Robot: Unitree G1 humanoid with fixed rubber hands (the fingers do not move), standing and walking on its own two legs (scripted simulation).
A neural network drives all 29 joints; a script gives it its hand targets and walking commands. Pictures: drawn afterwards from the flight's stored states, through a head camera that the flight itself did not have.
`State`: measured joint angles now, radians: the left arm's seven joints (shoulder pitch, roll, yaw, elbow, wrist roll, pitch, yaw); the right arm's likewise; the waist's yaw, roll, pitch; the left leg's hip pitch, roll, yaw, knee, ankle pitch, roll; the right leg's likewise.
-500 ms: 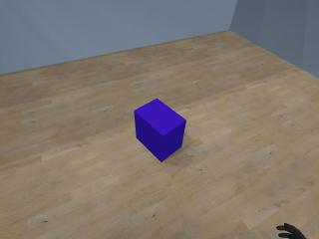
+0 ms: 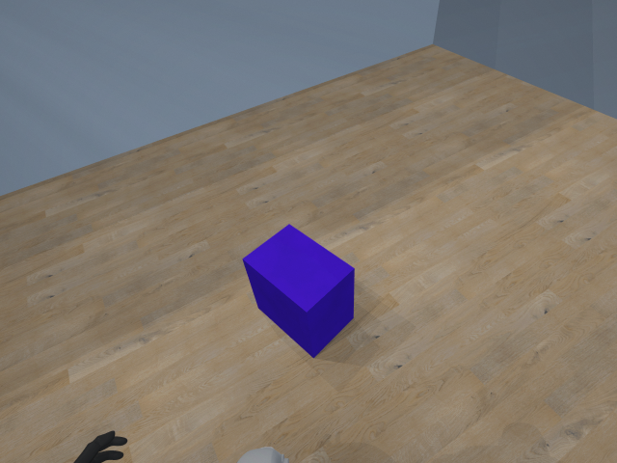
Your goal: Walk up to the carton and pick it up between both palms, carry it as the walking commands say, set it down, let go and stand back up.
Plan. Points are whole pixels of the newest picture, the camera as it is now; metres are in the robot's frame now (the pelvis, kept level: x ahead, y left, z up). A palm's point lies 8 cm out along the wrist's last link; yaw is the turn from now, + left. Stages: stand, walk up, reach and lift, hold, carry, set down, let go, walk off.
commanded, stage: walk up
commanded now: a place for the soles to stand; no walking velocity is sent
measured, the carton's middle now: (301, 290) +0.80 +0.10 -0.60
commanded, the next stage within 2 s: none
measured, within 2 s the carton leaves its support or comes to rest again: neither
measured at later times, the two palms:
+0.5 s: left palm (89, 376) +0.28 +0.36 -0.06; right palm (536, 386) +0.25 -0.28 -0.05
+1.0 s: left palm (98, 322) +0.38 +0.39 -0.07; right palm (463, 286) +0.42 -0.23 -0.07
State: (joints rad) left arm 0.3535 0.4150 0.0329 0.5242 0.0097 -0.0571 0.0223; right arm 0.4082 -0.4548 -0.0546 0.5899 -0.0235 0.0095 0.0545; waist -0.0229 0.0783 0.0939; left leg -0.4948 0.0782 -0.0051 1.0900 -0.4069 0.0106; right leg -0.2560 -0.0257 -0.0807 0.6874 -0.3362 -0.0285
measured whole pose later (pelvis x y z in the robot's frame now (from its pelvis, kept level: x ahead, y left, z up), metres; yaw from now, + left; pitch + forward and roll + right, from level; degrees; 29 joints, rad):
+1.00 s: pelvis +0.27 +0.07 +0.01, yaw +2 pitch -3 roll +0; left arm 0.20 0.44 -0.01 0.73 -0.03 -0.03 0.01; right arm 0.15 -0.44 0.00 0.77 0.02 -0.01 0.02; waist 0.01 -0.01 0.08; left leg -0.23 0.06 0.04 0.63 -0.35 -0.03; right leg -0.23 -0.09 -0.06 0.62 -0.33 0.05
